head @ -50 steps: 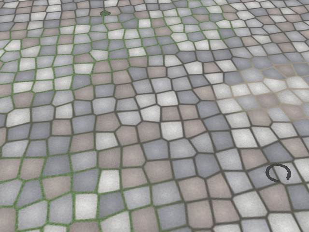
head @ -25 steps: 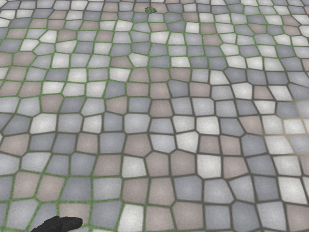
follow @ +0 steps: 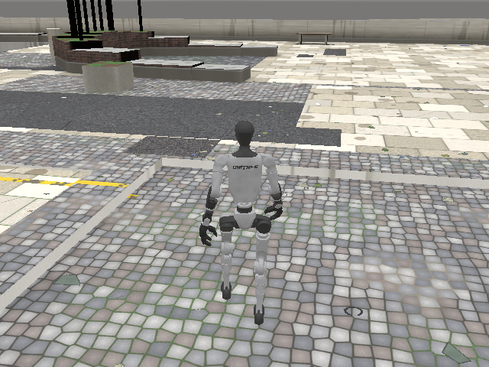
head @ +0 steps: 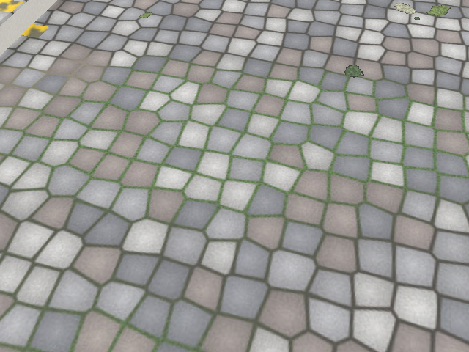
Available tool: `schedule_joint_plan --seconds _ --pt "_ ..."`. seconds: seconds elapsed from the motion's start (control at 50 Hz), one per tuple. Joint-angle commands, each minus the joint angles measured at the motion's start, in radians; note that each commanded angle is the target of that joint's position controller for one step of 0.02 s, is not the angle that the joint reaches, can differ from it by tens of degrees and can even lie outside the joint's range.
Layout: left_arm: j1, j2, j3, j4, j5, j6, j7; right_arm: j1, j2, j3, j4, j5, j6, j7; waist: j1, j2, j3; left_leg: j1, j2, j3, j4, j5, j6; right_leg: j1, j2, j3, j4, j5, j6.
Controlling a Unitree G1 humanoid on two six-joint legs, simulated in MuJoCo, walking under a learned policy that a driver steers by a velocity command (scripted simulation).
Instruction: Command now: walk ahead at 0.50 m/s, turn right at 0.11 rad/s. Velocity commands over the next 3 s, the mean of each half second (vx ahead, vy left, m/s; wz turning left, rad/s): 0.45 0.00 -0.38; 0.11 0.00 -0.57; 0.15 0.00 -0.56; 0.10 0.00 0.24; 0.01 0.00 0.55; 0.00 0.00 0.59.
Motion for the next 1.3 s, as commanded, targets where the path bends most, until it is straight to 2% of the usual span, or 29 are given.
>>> schedule_joint_plan --seconds 0.02,0.06,0.08,0.1,0.12,0.14,0.16,0.2,0.3,0.42,0.5,0.54,0.56,0.58,0.6,0.62,0.66,0.68,0.7,0.76,0.92,1.06,1.14,1.16,1.18,1.2,1.22,1.26,1.3 --pt "0.014 0.176 0.035 -0.031 0.004 -0.002 0.009 -0.060 -0.078 -0.015 -0.079 0.003 -0.023 -0.012 -0.042 -0.122 0.023 0.105 -0.042 0.034 -0.066 -0.039 0.012 -0.055 -0.272 0.186 0.005 0.476 -0.129" --pt "-0.005 0.185 0.037 -0.028 -0.001 0.005 0.013 0.079 -0.102 -0.029 -0.035 -0.005 -0.039 -0.025 -0.115 -0.103 -0.031 0.304 -0.077 0.038 -0.177 -0.059 0.036 -0.065 -0.246 0.177 0.166 0.582 -0.103" --pt "-0.004 0.160 0.030 -0.032 -0.008 0.004 0.012 0.226 -0.149 -0.048 0.011 -0.020 -0.053 -0.039 -0.169 -0.055 -0.123 0.524 -0.029 -0.013 -0.206 -0.055 0.063 -0.151 -0.191 0.139 0.350 0.527 -0.082" --pt "-0.021 0.104 0.015 -0.081 -0.011 0.000 0.011 0.403 -0.237 -0.069 0.024 -0.042 -0.061 -0.053 -0.234 0.074 -0.272 0.758 0.241 -0.285 -0.233 -0.167 0.111 -0.325 -0.120 0.085 0.642 0.183 -0.060" --pt "0.085 0.040 0.008 -0.090 -0.033 0.009 0.017 0.395 -0.306 -0.090 0.032 -0.027 -0.041 -0.054 -0.177 0.255 -0.324 0.861 0.419 -0.623 -0.359 -0.265 0.206 -0.596 -0.001 0.032 0.876 -0.295 -0.040" --pt "0.026 0.145 0.034 -0.065 -0.004 0.029 0.025 0.326 -0.205 -0.072 0.016 -0.004 -0.032 -0.050 -0.167 0.069 -0.192 0.735 0.365 -0.570 -0.379 -0.358 0.191 -0.652 -0.069 0.100 0.950 -0.239 -0.050" --pt "-0.024 0.129 0.038 -0.074 -0.004 0.030 0.015 0.242 -0.137 -0.053 0.005 0.001 -0.037 -0.046 -0.134 0.040 -0.080 0.618 0.310 -0.427 -0.409 -0.305 0.165 -0.650 -0.103 0.115 0.934 -0.146 -0.051" --pt "-0.053 0.098 0.040 -0.072 0.006 0.046 0.002 0.196 -0.082 -0.040 0.010 0.003 -0.052 -0.046 -0.095 0.054 -0.012 0.489 0.230 -0.228 -0.457 -0.110 0.121 -0.596 -0.143 0.101 0.891 -0.066 -0.033" --pt "-0.138 0.058 0.041 -0.114 0.019 0.082 -0.027 0.259 -0.086 -0.048 0.056 0.020 -0.084 -0.054 -0.065 0.041 -0.001 0.483 0.197 -0.027 -0.487 0.145 0.116 -0.662 -0.158 0.075 0.889 0.065 -0.001" --pt "-0.333 0.018 0.014 -0.197 0.021 0.076 -0.046 0.282 -0.092 -0.048 0.089 0.019 -0.076 -0.063 -0.079 0.043 0.058 0.440 0.147 0.188 -0.424 0.486 0.100 -0.586 -0.121 -0.029 0.536 0.253 0.009" --pt "-0.325 0.051 0.018 -0.214 0.034 0.075 -0.046 0.312 -0.138 -0.062 0.109 0.024 -0.058 -0.077 -0.076 0.071 0.003 0.544 0.174 0.221 -0.268 0.716 0.079 -0.468 -0.057 -0.087 0.413 0.191 -0.041" --pt "-0.215 0.087 0.033 -0.192 0.041 0.066 -0.037 0.299 -0.160 -0.072 0.105 0.026 -0.039 -0.086 -0.034 0.072 -0.064 0.571 0.179 0.221 -0.061 0.787 0.070 -0.356 -0.007 -0.087 0.361 0.121 -0.084" --pt "-0.113 0.108 0.046 -0.162 0.047 0.052 -0.026 0.286 -0.164 -0.075 0.097 0.031 -0.029 -0.085 0.012 0.032 -0.125 0.538 0.161 0.226 0.130 0.666 0.048 -0.231 0.014 -0.072 0.262 0.197 -0.108" --pt "-0.045 0.187 0.069 -0.149 0.053 0.039 -0.008 0.314 -0.156 -0.075 0.080 0.032 -0.027 -0.079 0.039 -0.075 -0.194 0.376 0.106 0.232 0.401 0.302 0.004 -0.041 -0.104 0.068 0.230 0.538 -0.148" --pt "-0.080 0.299 0.096 -0.168 0.035 0.046 0.003 0.428 -0.047 -0.057 0.046 0.024 -0.018 -0.070 -0.071 -0.249 -0.283 0.051 -0.060 0.184 0.744 -0.615 -0.045 0.225 -0.402 0.414 0.393 1.296 -0.296" --pt "-0.021 0.311 0.106 -0.189 -0.018 0.064 0.006 0.403 -0.094 -0.059 0.034 0.018 -0.003 -0.070 0.001 -0.154 -0.443 -0.008 -0.083 -0.011 0.830 -0.568 -0.056 0.254 -0.455 0.562 0.280 1.160 -0.401" --pt "-0.193 0.196 0.078 -0.223 -0.021 0.092 0.023 0.270 -0.100 -0.058 0.014 0.014 0.003 -0.071 -0.044 -0.057 -0.173 -0.062 -0.005 -0.038 0.735 -0.397 -0.054 -0.028 -0.360 0.433 0.144 0.698 -0.332" --pt "-0.229 0.155 0.065 -0.221 -0.020 0.097 0.027 0.242 -0.106 -0.062 0.008 0.003 0.010 -0.073 -0.073 -0.045 -0.096 -0.040 0.011 -0.043 0.657 -0.360 -0.058 -0.128 -0.301 0.390 0.111 0.631 -0.283" --pt "-0.244 0.136 0.060 -0.225 -0.020 0.099 0.029 0.260 -0.106 -0.063 0.007 -0.007 0.027 -0.073 -0.094 -0.058 -0.082 0.014 0.016 -0.045 0.603 -0.332 -0.062 -0.201 -0.262 0.350 0.088 0.585 -0.254" --pt "-0.238 0.171 0.070 -0.227 0.000 0.087 0.018 0.284 -0.078 -0.059 0.007 -0.004 0.060 -0.072 -0.112 -0.060 -0.126 0.082 -0.010 -0.040 0.528 -0.290 -0.066 -0.260 -0.212 0.322 0.078 0.540 -0.215" --pt "-0.184 0.199 0.086 -0.239 0.004 0.114 0.023 0.122 -0.104 -0.067 -0.056 0.003 0.080 -0.079 -0.048 -0.135 -0.088 -0.020 -0.033 -0.088 0.330 -0.247 -0.082 -0.215 -0.181 0.485 0.011 -0.026 -0.161" --pt "-0.171 0.211 0.095 -0.245 0.015 0.122 0.017 0.099 -0.108 -0.057 -0.082 0.024 0.059 -0.087 -0.039 -0.156 -0.088 0.090 -0.101 -0.099 0.146 -0.321 -0.042 -0.187 -0.173 0.587 0.053 0.066 -0.163" --pt "-0.215 0.211 0.096 -0.250 0.006 0.131 0.009 0.195 -0.114 -0.052 -0.070 0.039 0.041 -0.096 -0.088 -0.164 -0.092 0.301 -0.144 -0.085 -0.116 -0.290 -0.002 -0.248 -0.137 0.624 0.079 0.133 -0.117" --pt "-0.235 0.205 0.094 -0.254 -0.005 0.132 0.010 0.240 -0.122 -0.055 -0.060 0.034 0.035 -0.103 -0.119 -0.148 -0.085 0.408 -0.130 -0.086 -0.273 -0.205 0.009 -0.310 -0.098 0.602 0.100 0.053 -0.073" --pt "-0.211 0.158 0.083 -0.260 -0.014 0.130 0.015 0.224 -0.188 -0.069 -0.067 0.022 0.031 -0.112 -0.094 -0.029 -0.078 0.491 0.013 -0.218 -0.400 -0.240 0.042 -0.410 -0.012 0.518 0.204 -0.162 -0.008" --pt "-0.189 0.125 0.077 -0.279 -0.027 0.125 0.019 0.186 -0.282 -0.087 -0.104 0.006 0.036 -0.111 -0.084 0.175 -0.099 0.543 0.278 -0.523 -0.483 -0.409 0.148 -0.571 0.155 0.267 0.466 -0.299 0.037" --pt "-0.214 0.214 0.094 -0.270 0.025 0.120 0.022 0.138 -0.272 -0.087 -0.107 -0.013 0.041 -0.102 -0.080 0.107 -0.027 0.403 0.324 -0.532 -0.491 -0.442 0.203 -0.623 0.093 0.204 0.652 -0.256 0.039" --pt "-0.196 0.212 0.097 -0.251 0.037 0.121 -0.001 0.094 -0.164 -0.059 -0.111 -0.001 0.033 -0.090 -0.041 0.075 0.015 0.353 0.209 -0.384 -0.483 -0.453 0.153 -0.603 0.044 0.204 0.788 -0.126 0.038" --pt "-0.158 0.198 0.091 -0.227 0.034 0.129 -0.026 0.101 -0.157 -0.056 -0.119 0.005 0.024 -0.087 -0.047 0.117 0.010 0.424 0.147 -0.278 -0.487 -0.406 0.125 -0.654 0.029 0.166 0.891 -0.074 0.051"
Next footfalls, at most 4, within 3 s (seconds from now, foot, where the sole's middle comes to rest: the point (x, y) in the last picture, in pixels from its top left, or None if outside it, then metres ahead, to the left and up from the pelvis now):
0.08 left None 0.20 0.11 -0.78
0.58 right None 0.41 -0.11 -0.78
1.18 left None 0.46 0.06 -0.78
1.64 right None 0.39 -0.20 -0.78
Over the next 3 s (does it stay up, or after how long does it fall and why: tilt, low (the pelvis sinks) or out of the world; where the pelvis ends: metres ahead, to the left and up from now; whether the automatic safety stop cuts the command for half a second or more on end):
stays up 0.43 -0.10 0.00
